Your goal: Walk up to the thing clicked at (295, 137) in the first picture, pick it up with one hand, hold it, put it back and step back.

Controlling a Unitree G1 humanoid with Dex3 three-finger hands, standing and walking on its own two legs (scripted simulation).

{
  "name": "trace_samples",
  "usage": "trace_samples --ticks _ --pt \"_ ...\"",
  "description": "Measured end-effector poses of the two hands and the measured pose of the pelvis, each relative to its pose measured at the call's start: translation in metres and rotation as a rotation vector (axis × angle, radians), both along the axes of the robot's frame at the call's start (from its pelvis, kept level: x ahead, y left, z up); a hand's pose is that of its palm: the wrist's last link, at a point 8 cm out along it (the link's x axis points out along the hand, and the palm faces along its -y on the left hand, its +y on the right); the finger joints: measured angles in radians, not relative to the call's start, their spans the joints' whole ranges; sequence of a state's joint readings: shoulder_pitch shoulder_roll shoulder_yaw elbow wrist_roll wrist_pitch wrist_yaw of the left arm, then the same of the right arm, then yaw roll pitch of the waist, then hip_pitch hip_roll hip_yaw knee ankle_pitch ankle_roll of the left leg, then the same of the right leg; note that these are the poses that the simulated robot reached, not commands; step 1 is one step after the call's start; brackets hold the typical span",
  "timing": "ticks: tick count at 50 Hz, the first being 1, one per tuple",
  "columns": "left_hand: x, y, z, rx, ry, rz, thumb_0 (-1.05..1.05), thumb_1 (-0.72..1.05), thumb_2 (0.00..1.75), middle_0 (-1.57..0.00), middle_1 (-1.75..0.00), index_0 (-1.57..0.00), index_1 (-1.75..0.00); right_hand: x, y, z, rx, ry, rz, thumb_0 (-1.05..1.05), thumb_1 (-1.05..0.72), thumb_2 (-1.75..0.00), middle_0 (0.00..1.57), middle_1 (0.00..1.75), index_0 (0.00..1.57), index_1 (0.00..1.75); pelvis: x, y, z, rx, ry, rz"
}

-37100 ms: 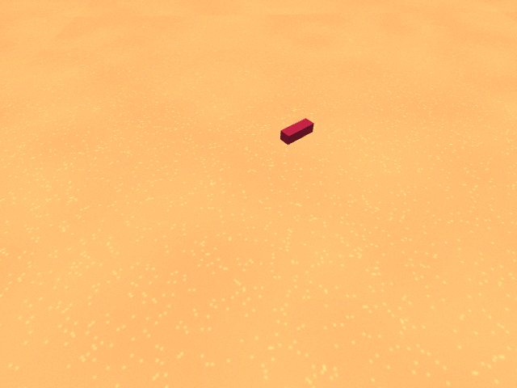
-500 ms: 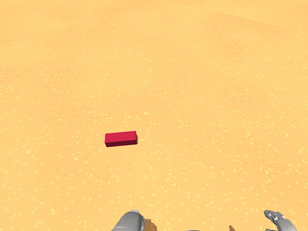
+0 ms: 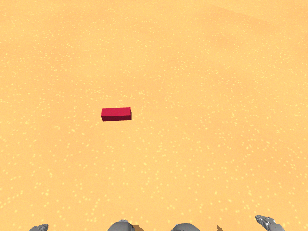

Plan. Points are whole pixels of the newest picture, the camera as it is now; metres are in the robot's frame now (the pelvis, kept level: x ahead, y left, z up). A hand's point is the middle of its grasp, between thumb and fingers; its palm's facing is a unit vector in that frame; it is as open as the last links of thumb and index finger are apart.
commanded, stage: step back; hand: left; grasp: from above
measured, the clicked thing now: (116, 114) +0.96 +0.26 -0.73
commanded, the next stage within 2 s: stand in 1.26 s
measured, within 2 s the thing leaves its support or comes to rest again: neither
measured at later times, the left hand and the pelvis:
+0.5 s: hand out of the picture -0.09 +0.27 -0.14, palm faces +0.09 -0.91 -0.41, open 7.4 cm; pelvis -0.12 -0.02 +0.00, yaw +5 degrees
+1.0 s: hand out of the picture -0.06 +0.25 -0.15, palm faces +0.09 -0.92 -0.37, open 7.4 cm; pelvis -0.08 -0.02 +0.00, yaw +5 degrees
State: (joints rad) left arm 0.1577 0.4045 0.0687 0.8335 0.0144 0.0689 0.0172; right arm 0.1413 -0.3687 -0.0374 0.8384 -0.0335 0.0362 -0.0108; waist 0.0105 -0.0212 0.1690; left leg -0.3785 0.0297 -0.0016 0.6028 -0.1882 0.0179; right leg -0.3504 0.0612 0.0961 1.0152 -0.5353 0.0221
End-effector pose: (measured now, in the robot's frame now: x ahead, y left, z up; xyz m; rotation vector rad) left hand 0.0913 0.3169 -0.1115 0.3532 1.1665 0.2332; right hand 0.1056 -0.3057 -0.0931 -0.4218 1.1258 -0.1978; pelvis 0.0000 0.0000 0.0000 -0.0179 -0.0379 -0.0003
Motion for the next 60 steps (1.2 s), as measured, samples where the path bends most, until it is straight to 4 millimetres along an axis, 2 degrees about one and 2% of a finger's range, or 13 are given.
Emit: trace_samples --ticks 5,8,11,18,22,27,33,36,41,44,48,54,60 --pt "-0.057 -0.018 -0.003 0.023 0.042 -0.013 0.01 0.91 0.90 -0.20 -0.30 -0.21 -0.30 -0.024 -0.024 -0.015 0.022 -0.056 -0.002 0.00 -0.90 -0.89 0.20 0.30 0.20 0.31 -0.045 -0.018 -0.011 -0.011 -0.008 -0.030" --pt "-0.096 -0.030 0.005 0.019 0.059 0.005 0.01 0.91 0.90 -0.20 -0.30 -0.21 -0.30 -0.050 -0.031 -0.017 0.034 -0.035 -0.023 0.00 -0.91 -0.89 0.20 0.30 0.20 0.30 -0.065 -0.026 -0.006 0.018 -0.011 -0.024" --pt "-0.126 -0.034 0.015 0.030 0.064 0.035 0.01 0.91 0.90 -0.20 -0.30 -0.21 -0.30 -0.078 -0.036 -0.017 0.046 -0.004 -0.024 0.00 -0.91 -0.89 0.20 0.30 0.20 0.30 -0.080 -0.029 0.001 0.045 -0.009 -0.007" --pt "-0.162 -0.023 0.023 0.050 -0.019 0.080 0.01 0.90 0.90 -0.21 -0.30 -0.21 -0.30 -0.141 -0.039 -0.025 0.040 0.124 0.013 0.00 -0.91 -0.89 0.20 0.30 0.20 0.30 -0.108 -0.029 0.000 0.037 -0.007 0.067" --pt "-0.179 -0.011 0.015 0.041 -0.018 0.099 0.01 0.90 0.90 -0.20 -0.30 -0.21 -0.30 -0.160 -0.029 -0.023 0.039 0.138 0.011 0.01 -0.91 -0.89 0.20 0.30 0.20 0.30 -0.120 -0.023 -0.003 0.055 -0.021 0.088" --pt "-0.191 -0.012 0.013 0.005 0.032 0.104 0.01 0.91 0.90 -0.20 -0.30 -0.21 -0.30 -0.171 -0.022 -0.010 0.051 0.092 0.001 0.01 -0.91 -0.89 0.20 0.30 0.20 0.30 -0.124 -0.024 0.006 0.039 -0.016 0.087" --pt "-0.185 -0.026 0.010 -0.002 0.031 0.080 0.01 0.91 0.90 -0.20 -0.30 -0.21 -0.30 -0.162 -0.037 -0.011 0.055 0.061 -0.010 0.01 -0.90 -0.89 0.21 0.30 0.20 0.31 -0.119 -0.037 0.004 0.030 -0.016 0.065" --pt "-0.181 -0.037 0.007 0.008 0.009 0.085 0.01 0.91 0.90 -0.20 -0.30 -0.21 -0.30 -0.150 -0.047 -0.019 0.047 0.060 -0.009 0.00 -0.91 -0.89 0.20 0.30 0.20 0.30 -0.114 -0.044 -0.002 0.001 -0.025 0.071" --pt "-0.180 -0.048 0.011 -0.009 -0.014 0.116 0.01 0.91 0.90 -0.20 -0.30 -0.21 -0.30 -0.125 -0.048 -0.017 0.042 0.067 0.029 0.01 -0.91 -0.89 0.20 0.30 0.20 0.30 -0.104 -0.044 0.002 0.008 -0.021 0.087" --pt "-0.179 -0.046 0.011 -0.014 0.005 0.122 0.01 0.91 0.90 -0.20 -0.30 -0.21 -0.30 -0.111 -0.043 -0.015 0.041 0.069 0.049 0.00 -0.91 -0.89 0.20 0.30 0.20 0.30 -0.097 -0.039 0.004 0.013 -0.014 0.092" --pt "-0.168 -0.033 0.002 -0.018 0.033 0.124 0.01 0.90 0.90 -0.21 -0.30 -0.21 -0.30 -0.096 -0.033 -0.016 0.030 0.069 0.050 0.00 -0.91 -0.89 0.20 0.30 0.20 0.30 -0.086 -0.029 -0.001 0.019 -0.008 0.098" --pt "-0.138 -0.024 -0.005 -0.027 0.049 0.107 0.01 0.91 0.90 -0.20 -0.30 -0.21 -0.30 -0.073 -0.008 -0.016 0.058 0.045 0.037 0.00 -0.91 -0.89 0.20 0.30 0.20 0.30 -0.073 -0.021 0.000 0.020 -0.004 0.070" --pt "-0.107 -0.025 0.002 -0.034 0.020 0.082 0.01 0.91 0.90 -0.20 -0.30 -0.21 -0.30 -0.044 0.010 -0.012 0.101 0.007 0.039 0.00 -0.91 -0.89 0.20 0.30 0.20 0.30 -0.062 -0.020 0.007 0.011 0.007 0.060"
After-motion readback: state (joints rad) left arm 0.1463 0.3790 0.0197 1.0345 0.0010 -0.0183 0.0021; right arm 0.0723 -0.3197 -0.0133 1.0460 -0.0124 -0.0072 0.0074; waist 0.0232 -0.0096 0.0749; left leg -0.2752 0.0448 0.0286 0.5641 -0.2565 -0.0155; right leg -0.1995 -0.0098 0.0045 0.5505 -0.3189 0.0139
